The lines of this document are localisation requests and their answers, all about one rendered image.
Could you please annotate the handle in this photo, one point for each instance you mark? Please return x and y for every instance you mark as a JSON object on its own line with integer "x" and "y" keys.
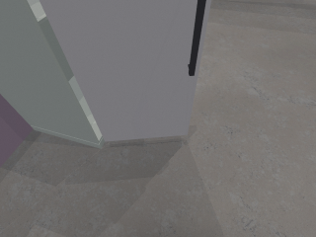
{"x": 196, "y": 36}

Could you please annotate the fridge door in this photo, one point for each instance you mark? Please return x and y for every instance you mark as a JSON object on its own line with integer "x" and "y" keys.
{"x": 131, "y": 60}

